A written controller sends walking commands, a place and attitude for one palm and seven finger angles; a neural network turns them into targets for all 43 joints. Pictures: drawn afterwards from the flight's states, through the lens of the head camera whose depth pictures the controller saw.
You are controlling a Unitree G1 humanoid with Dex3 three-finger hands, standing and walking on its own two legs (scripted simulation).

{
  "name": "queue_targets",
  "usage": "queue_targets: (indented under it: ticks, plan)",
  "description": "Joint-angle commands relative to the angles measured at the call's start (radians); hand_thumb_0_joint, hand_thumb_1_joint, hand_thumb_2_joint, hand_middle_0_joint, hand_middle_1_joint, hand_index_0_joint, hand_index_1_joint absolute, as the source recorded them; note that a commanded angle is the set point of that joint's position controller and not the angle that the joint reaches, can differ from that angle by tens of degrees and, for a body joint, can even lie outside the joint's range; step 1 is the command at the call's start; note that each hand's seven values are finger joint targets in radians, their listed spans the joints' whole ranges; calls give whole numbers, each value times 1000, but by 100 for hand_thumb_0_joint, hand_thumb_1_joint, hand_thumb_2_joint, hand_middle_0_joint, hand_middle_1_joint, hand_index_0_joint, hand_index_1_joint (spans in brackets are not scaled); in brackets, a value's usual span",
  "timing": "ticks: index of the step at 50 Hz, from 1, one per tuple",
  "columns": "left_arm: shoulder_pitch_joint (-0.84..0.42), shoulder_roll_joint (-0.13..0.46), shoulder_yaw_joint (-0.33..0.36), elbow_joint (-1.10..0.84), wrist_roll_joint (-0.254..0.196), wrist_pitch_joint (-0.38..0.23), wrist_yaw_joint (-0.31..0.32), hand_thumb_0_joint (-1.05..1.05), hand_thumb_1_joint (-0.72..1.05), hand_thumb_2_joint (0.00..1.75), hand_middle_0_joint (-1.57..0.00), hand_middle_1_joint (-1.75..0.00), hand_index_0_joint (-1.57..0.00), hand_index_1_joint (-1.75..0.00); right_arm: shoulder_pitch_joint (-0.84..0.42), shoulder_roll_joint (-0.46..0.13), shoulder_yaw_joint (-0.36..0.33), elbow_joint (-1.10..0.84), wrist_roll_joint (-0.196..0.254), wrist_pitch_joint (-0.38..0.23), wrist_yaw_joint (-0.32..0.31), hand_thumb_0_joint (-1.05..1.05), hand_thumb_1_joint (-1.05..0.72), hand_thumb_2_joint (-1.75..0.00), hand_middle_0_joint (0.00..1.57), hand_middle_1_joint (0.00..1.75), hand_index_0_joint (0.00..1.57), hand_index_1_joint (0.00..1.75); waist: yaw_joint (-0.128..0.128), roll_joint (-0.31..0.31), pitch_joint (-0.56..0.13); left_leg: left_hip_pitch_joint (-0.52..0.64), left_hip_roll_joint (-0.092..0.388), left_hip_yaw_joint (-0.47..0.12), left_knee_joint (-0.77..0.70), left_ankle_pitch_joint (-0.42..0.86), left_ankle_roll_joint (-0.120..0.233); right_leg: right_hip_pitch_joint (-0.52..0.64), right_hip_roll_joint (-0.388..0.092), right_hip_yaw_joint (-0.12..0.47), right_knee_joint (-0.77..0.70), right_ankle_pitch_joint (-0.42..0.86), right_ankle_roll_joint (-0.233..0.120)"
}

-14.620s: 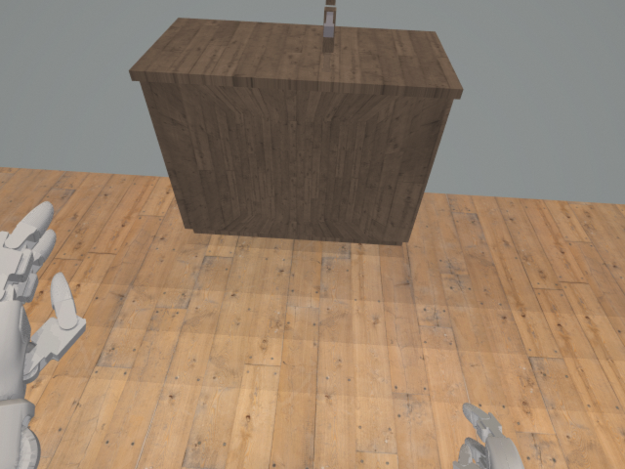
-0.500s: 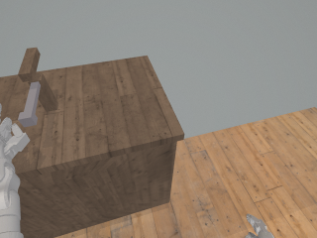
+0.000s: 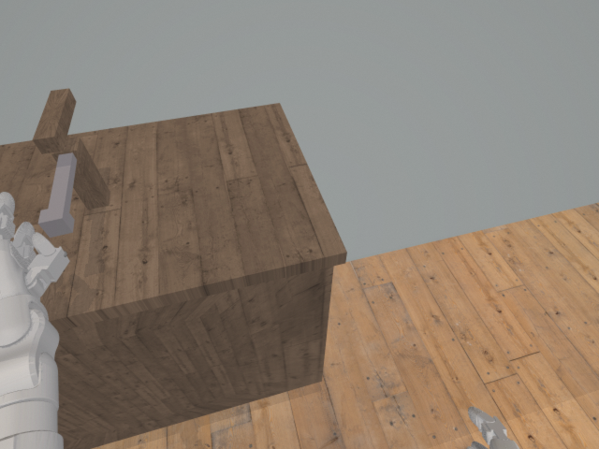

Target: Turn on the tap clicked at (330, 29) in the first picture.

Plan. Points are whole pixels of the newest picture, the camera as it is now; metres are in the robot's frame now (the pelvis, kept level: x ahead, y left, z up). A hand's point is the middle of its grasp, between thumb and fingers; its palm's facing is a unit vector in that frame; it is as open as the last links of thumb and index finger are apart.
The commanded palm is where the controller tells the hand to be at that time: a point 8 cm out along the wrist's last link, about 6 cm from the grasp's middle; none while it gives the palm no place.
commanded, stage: push the lever round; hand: left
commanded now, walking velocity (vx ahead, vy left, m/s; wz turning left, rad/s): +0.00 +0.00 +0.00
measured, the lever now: (57, 221) +0.35 +0.35 +0.13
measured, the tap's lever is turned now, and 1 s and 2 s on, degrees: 3 26 44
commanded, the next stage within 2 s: none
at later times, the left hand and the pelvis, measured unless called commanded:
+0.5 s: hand (101, 243) +0.33 +0.29 +0.11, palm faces +0.66 -0.75 -0.06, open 7.5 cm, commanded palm +0.29 +0.31 +0.11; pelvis +0.00 +0.00 +0.00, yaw +0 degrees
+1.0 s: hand (128, 232) +0.35 +0.26 +0.11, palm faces +0.74 -0.67 -0.06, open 7.6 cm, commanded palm +0.31 +0.28 +0.11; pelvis -0.01 +0.00 +0.00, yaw +0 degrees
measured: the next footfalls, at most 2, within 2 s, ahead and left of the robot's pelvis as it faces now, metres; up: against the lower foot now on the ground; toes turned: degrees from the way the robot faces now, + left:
none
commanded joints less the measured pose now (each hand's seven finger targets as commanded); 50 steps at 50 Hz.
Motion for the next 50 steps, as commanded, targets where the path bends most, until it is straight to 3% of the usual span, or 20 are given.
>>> queue_targets:
  ticks: [1,4,10,15,21,24,28,29,30,33,35,36,39,40,42,44,46,48,49,50]
  plan:
    - [-308,239,0,-260,21,-69,43,0,90,90,-15,-15,-15,-15,-70,-134,-44,-139,0,-52,-3,0,-90,-90,20,30,20,30,-25,23,-211,165,-7,1,-72,173,35,1,-34,67,-105,248,46]
    - [-314,262,26,-249,32,-63,74,0,90,90,-15,-15,-15,-15,-70,-135,-42,-128,-2,-41,-2,0,-90,-90,20,30,20,30,-20,14,-198,151,-6,2,-67,188,34,12,-37,67,-102,273,45]
    - [-373,184,-45,-296,51,-51,124,0,90,90,-15,-15,-15,-15,-93,-125,-38,-138,-4,-29,2,0,-90,-90,20,30,20,30,-39,26,-194,166,-5,0,-69,183,31,-2,-39,63,-101,263,44]
    - [-388,112,-107,-347,75,-59,183,0,90,90,-15,-15,-15,-15,-109,-120,-40,-142,-13,-32,8,0,-90,-90,20,30,20,30,-32,49,-220,199,-3,-10,-75,183,25,-10,-37,57,-95,238,38]
    - [-356,101,-91,-322,96,-32,257,0,90,90,-15,-15,-15,-15,-119,-117,-45,-139,-19,-12,16,0,-90,-90,20,30,20,30,-19,-6,-230,177,-2,-4,-75,202,21,24,-39,53,-93,265,40]
    - [-350,86,-104,-343,118,-19,293,0,90,90,-15,-15,-15,-15,-125,-113,-44,-136,-23,-2,21,0,-90,-90,20,30,20,30,-12,38,-224,183,0,-8,-78,217,14,25,-38,52,-89,264,34]
    - [-410,27,-155,-333,125,-2,336,0,90,90,-15,-15,-15,-15,-141,-111,-42,-140,-25,7,24,0,-90,-90,20,30,20,30,-31,-7,-205,173,0,-4,-79,185,17,10,-39,50,-100,242,38]
    - [-400,62,-116,-323,133,2,351,0,90,90,-15,-15,-15,-15,-138,-113,-43,-132,-27,14,22,0,-90,-90,20,30,20,30,-21,-9,-200,165,1,-8,-84,177,17,16,-38,53,-103,229,36]
    - [-432,31,-148,-332,137,3,358,0,90,90,-15,-15,-15,-15,-144,-109,-42,-135,-28,17,23,0,-90,-90,20,30,20,30,-35,2,-210,174,0,0,-79,188,18,15,-42,54,-101,247,38]
    - [-413,2,-170,-365,152,4,384,0,90,90,-15,-15,-15,-15,-148,-104,-49,-141,-33,21,29,0,-90,-90,20,30,20,30,-23,21,-258,196,1,3,-69,236,13,37,-43,52,-86,290,35]
    - [-433,-29,-197,-356,162,12,405,0,90,90,-15,-15,-15,-15,-145,-102,-47,-133,-35,28,33,0,-90,-90,20,30,20,30,-33,13,-235,198,5,-8,-74,234,9,20,-41,45,-86,273,33]
    - [-416,-24,-184,-335,160,19,415,0,90,90,-15,-15,-15,-15,-145,-104,-50,-133,-35,29,32,0,-90,-90,20,30,20,30,-28,-23,-230,185,4,-5,-73,223,13,26,-40,48,-93,273,36]
    - [-438,10,-150,-309,169,33,441,0,90,90,-15,-15,-15,-15,-151,-107,-48,-122,-37,43,29,0,-90,-90,20,30,20,30,-24,-28,-216,165,0,-3,-78,200,14,30,-42,53,-101,254,35]
    - [-481,-30,-194,-319,173,35,445,0,90,90,-15,-15,-15,-15,-161,-101,-46,-130,-34,46,30,0,-90,-90,20,30,20,30,-38,-17,-215,171,2,-1,-79,199,14,23,-47,52,-101,252,36]
    - [-488,-53,-209,-319,180,35,462,0,90,90,-15,-15,-15,-15,-160,-97,-49,-127,-39,45,32,0,-90,-90,20,30,20,30,-34,-7,-235,186,1,2,-73,206,14,23,-45,53,-102,257,36]
    - [-474,-10,-160,-284,186,44,483,0,90,90,-15,-15,-15,-15,-155,-100,-50,-114,-42,54,31,0,-90,-90,20,30,20,30,-25,-14,-219,165,0,-1,-76,194,12,26,-43,54,-108,245,34]
    - [-523,-65,-213,-278,190,46,491,0,90,90,-15,-15,-15,-15,-163,-91,-48,-120,-40,58,35,0,-90,-90,20,30,20,30,-36,-9,-223,171,2,0,-76,192,12,20,-47,51,-105,241,34]
    - [-555,-59,-209,-242,192,50,506,0,90,90,-15,-15,-15,-15,-167,-94,-46,-116,-39,62,33,0,-90,-90,20,30,20,30,-45,-46,-206,154,2,2,-77,164,16,13,-48,54,-118,218,38]
    - [-563,-28,-175,-227,195,52,516,0,90,90,-15,-15,-15,-15,-165,-96,-47,-104,-42,68,31,0,-90,-90,20,30,20,30,-39,-30,-197,147,-1,0,-82,147,16,9,-46,58,-124,196,36]
    - [-597,-53,-199,-235,197,48,521,0,90,90,-15,-15,-15,-15,-167,-90,-44,-111,-42,69,33,0,-90,-90,20,30,20,30,-45,-22,-218,154,-2,2,-82,150,15,16,-51,57,-120,202,37]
